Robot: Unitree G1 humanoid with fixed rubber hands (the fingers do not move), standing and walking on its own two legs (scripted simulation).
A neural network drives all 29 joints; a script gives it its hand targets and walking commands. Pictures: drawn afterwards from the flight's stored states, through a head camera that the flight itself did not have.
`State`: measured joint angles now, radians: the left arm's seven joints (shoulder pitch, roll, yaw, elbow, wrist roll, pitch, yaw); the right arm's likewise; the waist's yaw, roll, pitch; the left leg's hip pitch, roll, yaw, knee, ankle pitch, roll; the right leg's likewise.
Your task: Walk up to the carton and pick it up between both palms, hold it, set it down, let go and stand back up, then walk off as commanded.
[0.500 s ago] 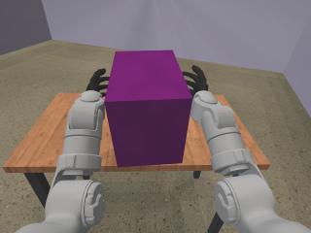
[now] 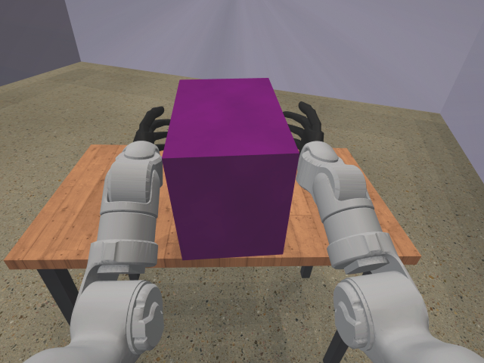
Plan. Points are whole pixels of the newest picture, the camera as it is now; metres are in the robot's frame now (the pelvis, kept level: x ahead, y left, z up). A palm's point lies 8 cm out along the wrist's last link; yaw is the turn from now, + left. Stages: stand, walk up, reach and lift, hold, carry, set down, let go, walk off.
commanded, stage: hold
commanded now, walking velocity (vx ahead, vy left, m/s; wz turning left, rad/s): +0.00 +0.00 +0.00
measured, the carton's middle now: (228, 162) +0.41 +0.02 +0.20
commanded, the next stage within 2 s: none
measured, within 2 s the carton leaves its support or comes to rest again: neither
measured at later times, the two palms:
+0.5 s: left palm (146, 152) +0.37 +0.15 +0.24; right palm (309, 150) +0.38 -0.11 +0.25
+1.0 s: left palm (146, 151) +0.37 +0.15 +0.24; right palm (309, 150) +0.38 -0.11 +0.25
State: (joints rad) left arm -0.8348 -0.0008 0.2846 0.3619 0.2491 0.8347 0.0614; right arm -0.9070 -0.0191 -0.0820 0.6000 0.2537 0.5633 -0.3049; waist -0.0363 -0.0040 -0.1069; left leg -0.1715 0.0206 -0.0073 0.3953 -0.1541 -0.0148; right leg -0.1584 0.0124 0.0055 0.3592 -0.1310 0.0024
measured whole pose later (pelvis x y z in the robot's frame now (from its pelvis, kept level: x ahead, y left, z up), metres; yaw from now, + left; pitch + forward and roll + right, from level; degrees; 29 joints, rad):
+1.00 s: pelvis +0.00 +0.00 +0.00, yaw +0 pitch -4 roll -1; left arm -0.83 0.00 0.28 0.36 0.25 0.83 0.06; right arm -0.91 -0.02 -0.08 0.60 0.25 0.56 -0.30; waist -0.04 0.00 -0.11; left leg -0.17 0.02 -0.01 0.40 -0.15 -0.01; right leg -0.16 0.01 0.01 0.36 -0.13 0.00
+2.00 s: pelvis +0.00 +0.00 +0.00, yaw +0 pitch -4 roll -1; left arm -0.83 0.00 0.28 0.35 0.25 0.83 0.06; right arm -0.91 -0.02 -0.08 0.60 0.25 0.56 -0.31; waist -0.04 0.00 -0.11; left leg -0.17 0.02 -0.01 0.40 -0.15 -0.01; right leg -0.16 0.01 0.01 0.36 -0.13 0.00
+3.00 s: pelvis +0.01 +0.00 +0.00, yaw +0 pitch -6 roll -1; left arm -0.87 -0.02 0.39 0.61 0.34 0.49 0.06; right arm -0.96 0.06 -0.30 0.99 0.00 0.09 -0.18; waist -0.04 -0.03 -0.01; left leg -0.11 0.02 -0.01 0.39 -0.18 -0.01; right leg -0.09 0.01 0.00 0.32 -0.14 0.01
